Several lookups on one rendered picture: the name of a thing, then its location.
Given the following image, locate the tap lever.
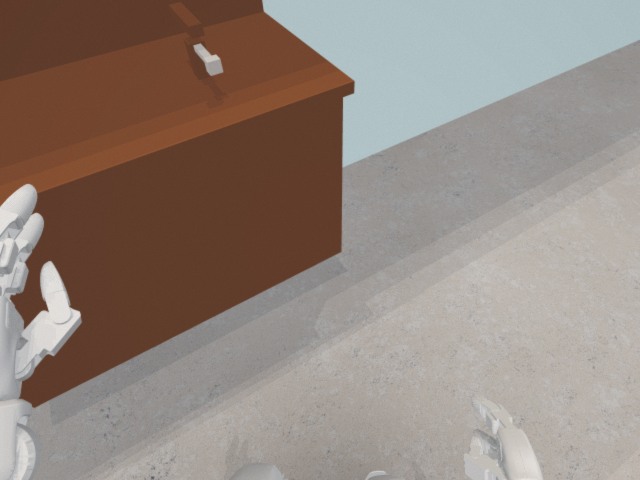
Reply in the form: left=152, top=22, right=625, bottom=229
left=193, top=43, right=223, bottom=76

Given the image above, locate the left robot forearm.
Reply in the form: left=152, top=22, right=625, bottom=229
left=0, top=399, right=42, bottom=480

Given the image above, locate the right robot hand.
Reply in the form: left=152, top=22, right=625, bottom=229
left=464, top=395, right=543, bottom=480

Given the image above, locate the counter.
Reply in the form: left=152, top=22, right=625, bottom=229
left=0, top=0, right=355, bottom=408

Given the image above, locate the left robot hand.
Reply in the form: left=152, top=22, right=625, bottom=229
left=0, top=184, right=82, bottom=401

